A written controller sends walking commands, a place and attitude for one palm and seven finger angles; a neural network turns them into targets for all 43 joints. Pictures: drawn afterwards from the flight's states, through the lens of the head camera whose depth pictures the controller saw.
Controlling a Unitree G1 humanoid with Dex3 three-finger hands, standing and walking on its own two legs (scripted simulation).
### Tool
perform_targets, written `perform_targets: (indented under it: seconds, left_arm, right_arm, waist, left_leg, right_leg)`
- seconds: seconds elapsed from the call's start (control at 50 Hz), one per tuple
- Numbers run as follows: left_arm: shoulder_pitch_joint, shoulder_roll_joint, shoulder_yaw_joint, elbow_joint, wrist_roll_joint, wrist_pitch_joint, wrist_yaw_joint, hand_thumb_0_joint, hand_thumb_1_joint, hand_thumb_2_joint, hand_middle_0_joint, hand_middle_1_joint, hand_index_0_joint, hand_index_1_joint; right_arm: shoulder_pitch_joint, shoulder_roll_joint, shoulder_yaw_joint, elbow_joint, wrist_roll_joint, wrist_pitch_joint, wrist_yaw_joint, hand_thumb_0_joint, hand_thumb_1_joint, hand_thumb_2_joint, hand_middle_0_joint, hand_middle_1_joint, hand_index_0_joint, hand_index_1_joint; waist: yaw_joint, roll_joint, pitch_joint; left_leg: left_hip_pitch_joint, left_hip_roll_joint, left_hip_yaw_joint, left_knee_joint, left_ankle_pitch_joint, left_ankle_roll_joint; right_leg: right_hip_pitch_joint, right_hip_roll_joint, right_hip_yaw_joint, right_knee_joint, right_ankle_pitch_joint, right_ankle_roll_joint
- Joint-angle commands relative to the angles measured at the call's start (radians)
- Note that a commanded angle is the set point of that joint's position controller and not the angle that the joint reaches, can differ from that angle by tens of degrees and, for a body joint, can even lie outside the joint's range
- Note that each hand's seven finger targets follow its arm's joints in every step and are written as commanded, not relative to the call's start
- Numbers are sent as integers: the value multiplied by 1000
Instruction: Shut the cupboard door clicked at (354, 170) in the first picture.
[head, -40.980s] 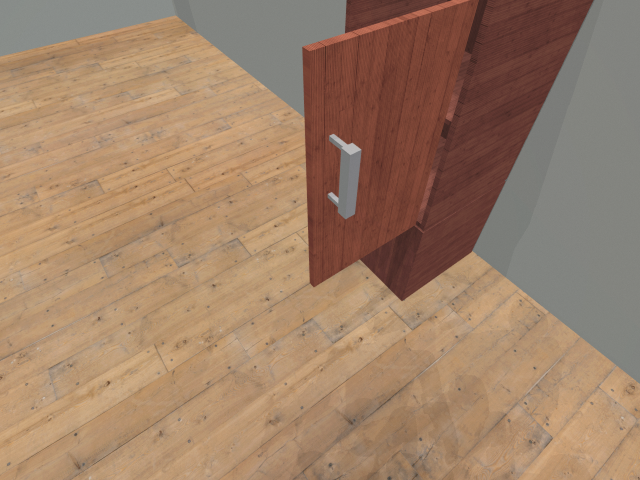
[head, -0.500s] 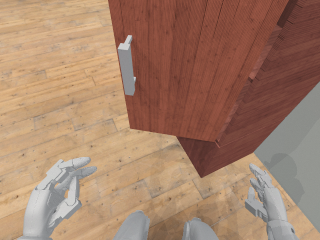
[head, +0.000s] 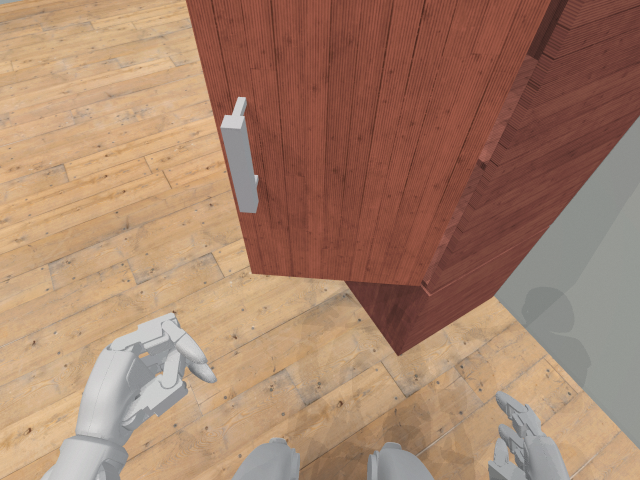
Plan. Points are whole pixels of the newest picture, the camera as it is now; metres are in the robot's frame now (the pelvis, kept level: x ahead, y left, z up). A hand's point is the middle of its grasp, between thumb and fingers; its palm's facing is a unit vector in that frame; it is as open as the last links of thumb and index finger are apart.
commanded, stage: raise the hand and make a fist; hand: left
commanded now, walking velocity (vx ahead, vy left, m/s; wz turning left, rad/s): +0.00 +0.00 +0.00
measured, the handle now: (245, 158) +0.50 +0.14 +0.10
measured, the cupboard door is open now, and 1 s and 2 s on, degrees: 55 55 55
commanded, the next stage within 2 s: bring the fist close to the handle in 0.88 s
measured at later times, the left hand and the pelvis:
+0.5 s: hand (145, 332) +0.24 +0.19 +0.12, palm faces +0.02 -1.00 -0.05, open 3.1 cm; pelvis +0.02 -0.01 +0.02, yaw +0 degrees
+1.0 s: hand (181, 354) +0.23 +0.16 +0.09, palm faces -0.07 -1.00 -0.03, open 3.1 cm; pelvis +0.01 -0.02 +0.03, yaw +0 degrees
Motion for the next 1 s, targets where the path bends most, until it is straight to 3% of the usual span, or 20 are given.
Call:
perform_targets:
  seconds: [0.0, 0.02, 0.08, 0.14, 0.2, 0.26, 0.3, 0.32, 0.34, 0.4, 0.42, 0.46, 0.52, 0.6, 0.66, 0.7, 0.78, 0.82, 0.9, 0.98]
  left_arm:
    - [-39, 204, 200, -315, -33, -25, 37, 0, 900, 900, -1153, -1340, -1153, -1340]
    - [-24, 161, 187, -337, -46, -28, 54, 0, 900, 900, -1172, -1360, -1172, -1360]
    - [-2, 106, 159, -307, -53, -35, 88, 0, 900, 900, -1227, -1420, -1227, -1420]
    - [-12, 58, 73, -239, -26, -17, 55, 0, 900, 900, -1282, -1480, -1282, -1480]
    - [-49, 63, 30, -157, -6, 35, -3, 0, 900, 900, -1300, -1500, -1300, -1500]
    - [-111, 133, 92, -200, -16, 55, -32, 0, 900, 900, -1300, -1500, -1300, -1500]
    - [-142, 203, 179, -246, -34, 47, -18, 0, 900, 900, -1300, -1500, -1300, -1500]
    - [-156, 201, 197, -288, -46, 33, -8, 0, 900, 900, -1300, -1500, -1300, -1500]
    - [-158, 196, 208, -296, -56, 21, 4, 0, 900, 900, -1300, -1500, -1300, -1500]
    - [-151, 175, 210, -280, -73, -6, 27, 0, 900, 900, -1300, -1500, -1300, -1500]
    - [-148, 144, 180, -255, -72, -5, 25, 0, 900, 900, -1300, -1500, -1300, -1500]
    - [-151, 111, 133, -193, -65, 14, 6, 0, 900, 900, -1300, -1500, -1300, -1500]
    - [-108, 90, 88, -70, -53, 77, -41, 0, 900, 900, -1300, -1500, -1300, -1500]
    - [-140, 176, 167, -132, -64, 91, -51, 0, 900, 900, -1300, -1500, -1300, -1500]
    - [-178, 192, 216, -231, -77, 28, -9, 0, 900, 900, -1300, -1500, -1300, -1500]
    - [-194, 210, 235, -265, -76, -20, 25, 0, 900, 900, -1300, -1500, -1300, -1500]
    - [-144, 124, 143, -173, -53, -41, 27, 0, 900, 900, -1300, -1500, -1300, -1500]
    - [-120, 104, 103, -112, -45, -7, -6, 0, 900, 900, -1300, -1500, -1300, -1500]
    - [-126, 153, 128, -106, -53, 58, -45, 0, 900, 900, -1300, -1500, -1300, -1500]
    - [-215, 172, 176, -225, -71, 21, -10, 0, 900, 900, -1300, -1500, -1300, -1500]
  right_arm:
    - [-67, -94, -42, -212, 9, -48, -21, 0, -900, -900, 200, 300, 200, 300]
    - [-67, -79, -37, -214, 7, -43, -18, 0, -900, -900, 200, 300, 200, 300]
    - [-48, -72, -35, -204, 3, -24, -8, 0, -900, -900, 200, 300, 200, 300]
    - [-36, -90, -35, -199, 3, -11, 3, 0, -900, -900, 200, 300, 200, 300]
    - [-32, -107, -34, -201, 9, -6, 2, 0, -900, -900, 200, 300, 200, 300]
    - [-34, -111, -30, -217, 15, -7, -5, 0, -900, -900, 200, 300, 200, 300]
    - [-46, -104, -27, -219, 12, -5, -11, 0, -900, -900, 200, 300, 200, 300]
    - [-49, -92, -22, -222, 11, -6, -11, 0, -900, -900, 200, 300, 200, 300]
    - [-47, -83, -19, -222, 11, -7, -11, 0, -900, -900, 200, 300, 200, 300]
    - [-53, -79, -12, -202, 11, -10, -8, 0, -900, -900, 200, 300, 200, 300]
    - [-50, -78, -11, -196, 13, -11, -5, 0, -900, -900, 200, 300, 200, 300]
    - [-49, -90, -13, -182, 17, -13, -1, 0, -900, -900, 200, 300, 200, 300]
    - [-46, -109, -20, -188, 25, -13, -1, 0, -900, -900, 200, 300, 200, 300]
    - [-60, -113, -26, -204, 24, -18, -9, 0, -900, -900, 200, 300, 200, 300]
    - [-64, -91, -21, -205, 17, -25, -8, 0, -900, -900, 200, 300, 200, 300]
    - [-63, -85, -18, -190, 10, -29, -7, 0, -900, -900, 200, 300, 200, 300]
    - [-59, -91, -20, -167, 14, -34, 6, 0, -900, -900, 200, 300, 200, 300]
    - [-51, -101, -25, -167, 20, -30, 8, 0, -900, -900, 200, 300, 200, 300]
    - [-56, -111, -28, -187, 27, -25, -3, 0, -900, -900, 200, 300, 200, 300]
    - [-66, -93, -19, -195, 20, -30, -10, 0, -900, -900, 200, 300, 200, 300]
  waist:
    - [45, 41, -244]
    - [50, 75, -249]
    - [27, 46, -207]
    - [-9, 42, -153]
    - [-32, -3, -88]
    - [-15, 1, -146]
    - [11, 20, -191]
    - [24, 40, -240]
    - [27, 46, -240]
    - [30, 58, -219]
    - [17, 59, -192]
    - [-5, 41, -139]
    - [-12, -38, -82]
    - [15, -51, -137]
    - [34, -9, -198]
    - [36, 25, -195]
    - [2, 48, -125]
    - [-10, -7, -104]
    - [-2, -51, -110]
    - [7, -10, -173]
  left_leg:
    - [151, 7, -87, -285, 172, -35]
    - [185, 7, -86, -293, 225, -43]
    - [205, 13, -81, -284, 321, -55]
    - [204, 21, -82, -273, 354, -58]
    - [176, 21, -86, -282, 286, -45]
    - [200, 17, -82, -297, 268, -43]
    - [216, 12, -75, -299, 292, -42]
    - [241, 10, -74, -305, 322, -45]
    - [253, 11, -73, -309, 338, -49]
    - [253, 12, -72, -310, 350, -50]
    - [253, 13, -72, -316, 346, -53]
    - [235, 15, -70, -319, 303, -49]
    - [184, 12, -67, -328, 235, -38]
    - [184, 2, -56, -322, 238, -32]
    - [212, 2, -49, -325, 273, -34]
    - [211, 4, -50, -319, 285, -37]
    - [192, 6, -46, -314, 229, -36]
    - [172, 6, -46, -312, 208, -30]
    - [152, 2, -46, -306, 190, -23]
    - [188, 2, -42, -309, 223, -24]
  right_leg:
    - [239, 29, 40, -188, 80, -20]
    - [253, 30, 30, -180, 135, -22]
    - [248, 38, 12, -177, 227, -17]
    - [212, 38, 9, -183, 252, -12]
    - [202, 39, 18, -215, 219, -12]
    - [252, 33, 28, -234, 213, -14]
    - [298, 36, 37, -234, 235, -18]
    - [330, 33, 39, -229, 261, -20]
    - [335, 35, 35, -228, 275, -20]
    - [339, 40, 36, -235, 286, -22]
    - [324, 38, 31, -236, 282, -20]
    - [296, 37, 32, -256, 252, -14]
    - [291, 27, 45, -295, 187, -8]
    - [354, 14, 81, -314, 165, -9]
    - [386, 15, 83, -296, 204, -10]
    - [381, 21, 82, -278, 224, -16]
    - [302, 22, 73, -281, 169, -11]
    - [301, 18, 84, -301, 146, -7]
    - [337, 8, 120, -337, 97, -2]
    - [367, 8, 109, -319, 140, -1]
